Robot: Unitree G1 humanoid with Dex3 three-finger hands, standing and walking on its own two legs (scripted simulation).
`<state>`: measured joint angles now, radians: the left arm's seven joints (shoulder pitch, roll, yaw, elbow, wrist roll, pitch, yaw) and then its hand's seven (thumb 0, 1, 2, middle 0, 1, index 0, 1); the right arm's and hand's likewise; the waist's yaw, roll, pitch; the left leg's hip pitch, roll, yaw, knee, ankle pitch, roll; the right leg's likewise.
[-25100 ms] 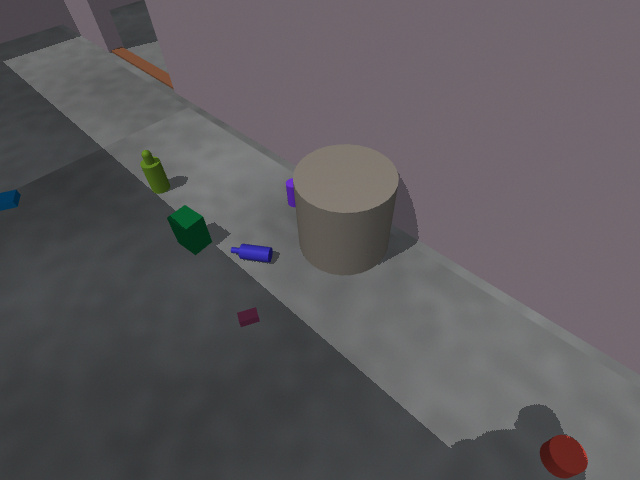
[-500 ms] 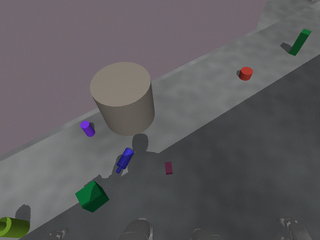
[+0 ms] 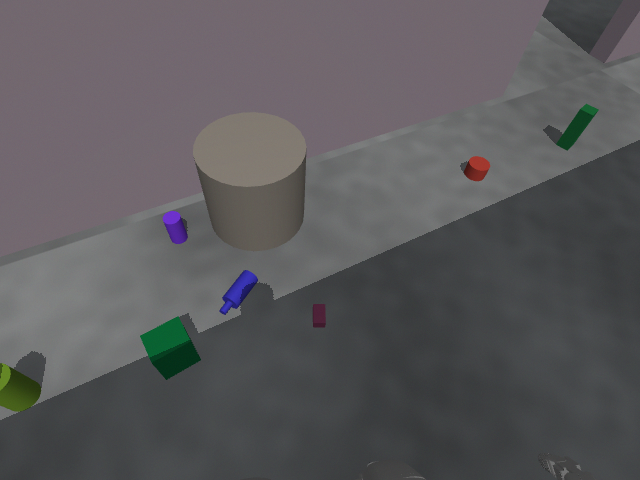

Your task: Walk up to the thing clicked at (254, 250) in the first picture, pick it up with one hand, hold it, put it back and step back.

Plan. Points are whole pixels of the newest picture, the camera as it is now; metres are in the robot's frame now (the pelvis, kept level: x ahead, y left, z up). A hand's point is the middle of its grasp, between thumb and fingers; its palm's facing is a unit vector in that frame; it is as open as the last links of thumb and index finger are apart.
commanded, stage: walk up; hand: left
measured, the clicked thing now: (237, 293) +0.74 +0.27 -0.74
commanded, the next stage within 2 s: stand in 1.30 s
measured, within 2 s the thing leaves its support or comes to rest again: neither
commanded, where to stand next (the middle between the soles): +0.39 +0.00 m, yaw +2 degrees
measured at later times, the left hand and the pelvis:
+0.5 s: hand out of the picture +0.04 +0.28 -0.15, palm faces +0.05 -0.92 -0.40, open 7.4 cm; pelvis -0.03 +0.00 +0.00, yaw +1 degrees
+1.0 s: hand out of the picture +0.10 +0.25 -0.14, palm faces +0.06 -0.94 -0.33, open 7.4 cm; pelvis +0.00 +0.00 +0.00, yaw +2 degrees
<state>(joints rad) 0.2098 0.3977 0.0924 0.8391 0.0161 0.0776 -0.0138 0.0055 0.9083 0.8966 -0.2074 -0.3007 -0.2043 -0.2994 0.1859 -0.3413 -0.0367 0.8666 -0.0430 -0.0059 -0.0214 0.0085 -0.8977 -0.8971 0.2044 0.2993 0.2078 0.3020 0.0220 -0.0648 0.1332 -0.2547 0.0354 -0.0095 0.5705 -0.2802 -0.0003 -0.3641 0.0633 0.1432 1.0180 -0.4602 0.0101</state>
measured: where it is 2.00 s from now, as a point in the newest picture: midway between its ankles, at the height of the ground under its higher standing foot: outside the picture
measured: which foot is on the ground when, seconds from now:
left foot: down 0.00-0.12, up 0.14-0.40, down 0.42-1.00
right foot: up 0.00-0.08, down 0.10-1.00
